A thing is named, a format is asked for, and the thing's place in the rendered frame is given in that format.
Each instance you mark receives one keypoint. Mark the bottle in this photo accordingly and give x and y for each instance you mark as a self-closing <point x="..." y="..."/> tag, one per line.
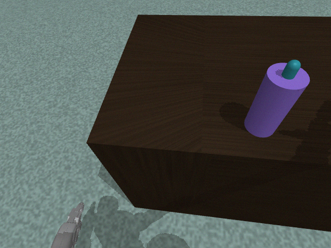
<point x="281" y="87"/>

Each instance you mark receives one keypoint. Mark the left robot hand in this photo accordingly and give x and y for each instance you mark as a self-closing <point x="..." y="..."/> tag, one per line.
<point x="68" y="233"/>

